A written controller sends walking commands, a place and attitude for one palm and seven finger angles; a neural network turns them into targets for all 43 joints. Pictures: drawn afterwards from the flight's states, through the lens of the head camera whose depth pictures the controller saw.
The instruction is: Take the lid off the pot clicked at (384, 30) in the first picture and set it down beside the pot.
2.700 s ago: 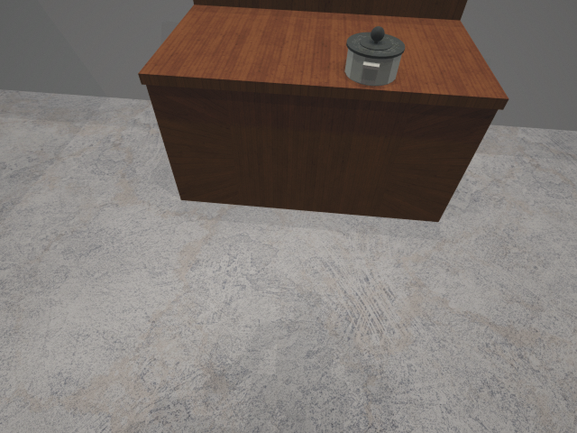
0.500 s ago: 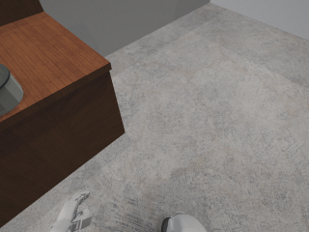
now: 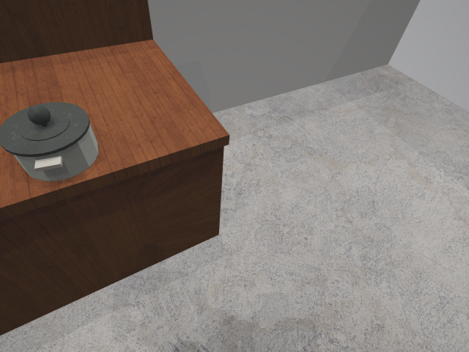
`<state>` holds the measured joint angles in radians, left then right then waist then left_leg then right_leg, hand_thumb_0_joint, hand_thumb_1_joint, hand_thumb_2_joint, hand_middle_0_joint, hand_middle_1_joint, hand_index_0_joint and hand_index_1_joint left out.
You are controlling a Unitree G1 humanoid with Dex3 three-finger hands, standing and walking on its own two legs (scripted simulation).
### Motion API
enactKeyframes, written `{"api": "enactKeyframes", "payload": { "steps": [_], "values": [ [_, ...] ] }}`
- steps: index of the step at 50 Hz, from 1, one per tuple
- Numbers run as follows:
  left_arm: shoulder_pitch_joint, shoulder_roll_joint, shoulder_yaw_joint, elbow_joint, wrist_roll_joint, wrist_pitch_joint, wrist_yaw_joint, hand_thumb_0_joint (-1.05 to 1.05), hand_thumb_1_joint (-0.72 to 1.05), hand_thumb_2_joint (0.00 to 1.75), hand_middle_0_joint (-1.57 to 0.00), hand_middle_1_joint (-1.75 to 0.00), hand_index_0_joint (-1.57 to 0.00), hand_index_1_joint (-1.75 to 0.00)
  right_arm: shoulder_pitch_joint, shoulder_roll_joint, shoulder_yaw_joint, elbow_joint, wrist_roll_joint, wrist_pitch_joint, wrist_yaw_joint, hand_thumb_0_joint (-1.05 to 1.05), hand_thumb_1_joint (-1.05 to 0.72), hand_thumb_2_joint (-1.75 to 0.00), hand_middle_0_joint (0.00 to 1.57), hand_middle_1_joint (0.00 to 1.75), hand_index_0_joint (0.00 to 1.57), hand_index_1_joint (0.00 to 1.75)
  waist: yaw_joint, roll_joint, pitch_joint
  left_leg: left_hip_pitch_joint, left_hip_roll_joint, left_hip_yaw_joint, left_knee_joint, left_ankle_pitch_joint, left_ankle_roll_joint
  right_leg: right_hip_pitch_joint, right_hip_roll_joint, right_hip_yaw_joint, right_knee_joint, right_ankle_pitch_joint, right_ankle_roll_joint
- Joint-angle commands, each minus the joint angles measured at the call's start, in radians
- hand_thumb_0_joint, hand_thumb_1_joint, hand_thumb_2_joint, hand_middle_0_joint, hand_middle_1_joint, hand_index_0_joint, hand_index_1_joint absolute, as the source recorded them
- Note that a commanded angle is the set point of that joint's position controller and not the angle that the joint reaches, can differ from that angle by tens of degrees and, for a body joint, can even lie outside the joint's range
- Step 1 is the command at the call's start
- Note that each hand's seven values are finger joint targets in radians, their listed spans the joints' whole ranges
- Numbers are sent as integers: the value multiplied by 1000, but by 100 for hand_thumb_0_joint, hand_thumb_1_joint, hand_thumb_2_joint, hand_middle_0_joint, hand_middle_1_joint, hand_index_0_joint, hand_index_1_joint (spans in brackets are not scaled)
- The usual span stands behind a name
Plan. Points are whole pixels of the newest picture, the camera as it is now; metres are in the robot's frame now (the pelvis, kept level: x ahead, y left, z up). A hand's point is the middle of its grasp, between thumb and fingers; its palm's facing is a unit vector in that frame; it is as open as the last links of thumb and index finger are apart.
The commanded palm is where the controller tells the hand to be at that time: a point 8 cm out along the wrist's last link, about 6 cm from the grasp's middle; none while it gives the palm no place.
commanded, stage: turn to face it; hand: left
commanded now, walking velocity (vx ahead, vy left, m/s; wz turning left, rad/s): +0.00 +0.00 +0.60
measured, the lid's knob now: (39, 115) +0.58 +0.49 +0.04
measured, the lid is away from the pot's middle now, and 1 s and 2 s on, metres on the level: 0.00 0.00 0.00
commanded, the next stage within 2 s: take the last steps up to it in 0.78 s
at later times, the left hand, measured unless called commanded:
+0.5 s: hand out of the picture +0.04 +0.14 -0.14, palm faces +0.32 -0.90 -0.28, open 7.3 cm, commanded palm none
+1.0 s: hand out of the picture -0.07 +0.15 -0.16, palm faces +0.50 -0.83 -0.25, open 7.3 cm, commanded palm none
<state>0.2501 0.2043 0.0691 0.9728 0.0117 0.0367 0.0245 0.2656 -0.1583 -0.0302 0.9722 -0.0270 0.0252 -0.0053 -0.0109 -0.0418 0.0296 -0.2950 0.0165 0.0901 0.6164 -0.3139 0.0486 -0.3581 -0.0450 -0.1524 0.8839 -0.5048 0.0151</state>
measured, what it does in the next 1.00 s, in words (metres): steps on the spot, turning left: right foot, then left foot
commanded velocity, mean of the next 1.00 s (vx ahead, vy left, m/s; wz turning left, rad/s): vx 0.04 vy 0.01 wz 0.40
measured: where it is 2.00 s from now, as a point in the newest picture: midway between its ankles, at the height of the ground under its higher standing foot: outside the picture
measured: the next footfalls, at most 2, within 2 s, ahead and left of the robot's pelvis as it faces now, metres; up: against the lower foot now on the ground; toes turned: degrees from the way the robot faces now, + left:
right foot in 0.34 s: +0.10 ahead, -0.16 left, +0.00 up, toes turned +8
left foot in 0.74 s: -0.02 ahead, +0.05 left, +0.00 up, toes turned +27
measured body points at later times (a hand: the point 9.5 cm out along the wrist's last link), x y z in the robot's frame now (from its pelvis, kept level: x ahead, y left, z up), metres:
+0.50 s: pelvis +0.02 -0.07 +0.01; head +0.05 -0.09 +0.46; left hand +0.03 +0.19 -0.11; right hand +0.19 -0.31 -0.14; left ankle -0.04 +0.05 -0.65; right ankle +0.06 -0.17 -0.73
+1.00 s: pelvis +0.00 -0.06 +0.01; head +0.02 -0.04 +0.46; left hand -0.09 +0.19 -0.14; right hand +0.18 -0.23 -0.13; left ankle -0.05 +0.03 -0.73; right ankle +0.07 -0.18 -0.68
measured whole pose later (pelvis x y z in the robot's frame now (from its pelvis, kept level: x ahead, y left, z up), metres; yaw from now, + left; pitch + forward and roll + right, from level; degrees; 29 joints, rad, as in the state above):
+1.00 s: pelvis +0.00 -0.06 +0.01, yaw +27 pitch -1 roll +0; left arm 0.26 0.24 0.06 0.97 0.01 0.06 0.01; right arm 0.19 -0.18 -0.02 0.94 -0.02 0.03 0.00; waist 0.02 -0.02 0.06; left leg -0.17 -0.02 0.01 0.46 -0.27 0.03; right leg -0.40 -0.07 -0.04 0.90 -0.43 0.06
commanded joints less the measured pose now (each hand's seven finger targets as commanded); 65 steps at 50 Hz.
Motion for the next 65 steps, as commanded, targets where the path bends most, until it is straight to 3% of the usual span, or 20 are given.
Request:
{"api": "enactKeyframes", "payload": {
  "steps": [1,10,14,15,17,22,30,34,35,37,39,44,51,54,55,56,57,58,61,65],
  "values": [
    [-40,76,25,-101,2,-26,-5,0,90,90,-20,-30,-20,-30,17,-207,-46,-70,5,-25,-21,0,-90,-90,20,30,20,30,2,130,-60,184,272,-328,-274,532,150,-235,-40,156,258,76,39],
    [-50,92,22,-126,-4,-12,-4,0,90,90,-20,-30,-20,-30,-26,-259,-75,-94,5,-5,-5,0,-90,-90,20,30,20,30,-16,200,-50,135,197,-357,-254,410,138,-102,10,129,-54,83,62],
    [55,109,26,-123,-8,-28,-1,0,90,90,-20,-30,-20,-30,-114,-272,-86,-133,10,6,1,0,-90,-90,20,30,20,30,40,208,-68,6,151,-375,-150,368,90,126,41,108,-318,232,56],
    [87,144,32,-122,-4,-36,3,0,90,90,-20,-30,-20,-30,-126,-251,-84,-144,16,8,6,0,-90,-90,20,30,20,30,59,142,-68,-87,108,-353,-87,261,48,238,7,136,-451,307,51],
    [109,294,50,-149,13,-45,7,0,90,90,-20,-30,-20,-30,-105,-153,-73,-188,14,3,8,0,-90,-90,20,30,20,30,63,-271,-74,-310,-89,-138,381,-309,-73,283,-436,535,-625,447,-126],
    [-57,171,22,-201,16,-48,15,0,90,90,-20,-30,-20,-30,-102,-175,-72,-145,1,28,35,0,-90,-90,20,30,20,30,-3,-134,21,-251,3,-118,585,-114,-88,108,-275,230,-589,417,-146],
    [77,228,31,-139,22,-42,11,0,90,90,-20,-30,-20,-30,-192,-132,-41,-168,18,21,31,0,-90,-90,20,30,20,30,68,-155,-59,-112,-27,-24,193,-176,-85,283,-305,145,-507,755,-174],
    [57,224,34,-116,13,-32,8,0,90,90,-20,-30,-20,-30,-116,-141,-36,-144,16,7,21,0,-90,-90,20,30,20,30,30,-145,-104,62,-32,-7,-93,-13,-66,261,-276,92,-411,739,-110],
    [43,208,31,-111,6,-28,6,0,90,90,-20,-30,-20,-30,-74,-166,-40,-129,14,1,21,0,-90,-90,20,30,20,30,0,-105,-120,182,2,-34,-235,109,-51,190,-254,65,-325,652,-67],
    [17,108,1,-168,-1,-18,-5,0,90,90,-20,-30,-20,-30,-18,-335,-74,-134,3,-3,10,0,-90,-90,20,30,20,30,-37,327,-106,339,385,-465,-289,680,160,-209,-66,13,13,-118,55],
    [-52,122,8,-148,5,-5,3,0,90,90,-20,-30,-20,-30,-41,-286,-63,-108,2,-2,-10,0,-90,-90,20,30,20,30,-33,276,-49,230,311,-390,-286,561,184,-224,-59,136,176,-52,40],
    [16,109,3,-76,-1,-3,-4,0,90,90,-20,-30,-20,-30,-89,-219,-37,-104,11,-12,-18,0,-90,-90,20,30,20,30,12,179,-35,206,211,-244,-277,622,131,-146,-36,131,137,95,57],
    [-20,68,-7,-91,12,-26,-26,0,90,90,-20,-30,-20,-30,-10,-219,-48,-63,-1,-19,-7,0,-90,-90,20,30,20,30,-14,199,33,90,195,-361,-370,-72,157,-20,8,80,-145,61,21],
    [120,62,-3,-46,15,-52,-27,0,90,90,-20,-30,-20,-30,-29,-192,-42,-57,8,-24,-6,0,-90,-90,20,30,20,30,59,129,23,-69,128,-318,-238,-194,108,262,30,63,-414,187,11],
    [190,113,8,-24,22,-64,-20,0,90,90,-20,-30,-20,-30,-32,-144,-36,-59,16,-29,-3,0,-90,-90,20,30,20,30,91,-1,20,-210,39,-233,-66,-228,56,405,-60,179,-536,105,-14],
    [266,209,30,-11,30,-74,-9,0,90,90,-20,-30,-20,-30,-29,-74,-20,-92,23,-36,2,0,-90,-90,20,30,20,30,118,-294,30,-423,-81,-83,231,-284,-8,499,-347,570,-716,-98,-115],
    [307,225,32,-13,10,-77,-4,0,90,90,-20,-30,-20,-30,-88,-154,-38,-112,-1,-34,10,0,-90,-90,20,30,20,30,137,-207,61,-440,-27,-150,388,-262,-12,360,-442,717,-802,-232,-186],
    [255,204,29,-12,9,-85,-2,0,90,90,-20,-30,-20,-30,-113,-151,-45,-104,-3,-31,20,0,-90,-90,20,30,20,30,105,-169,120,-435,1,-181,479,-154,-6,255,-410,704,-830,-287,-187],
    [116,99,3,-36,12,-103,-1,0,90,90,-20,-30,-20,-30,-3,-112,-48,-33,-5,-19,37,0,-90,-90,20,30,20,30,5,-62,135,-348,48,-139,511,56,-34,152,-283,365,-784,13,-130],
    [200,72,-7,14,10,-123,-2,0,90,90,-20,-30,-20,-30,-14,-80,-42,-22,3,-23,38,0,-90,-90,20,30,20,30,22,-73,94,-356,57,-81,439,145,-61,256,-242,204,-755,344,-129]
  ]
}}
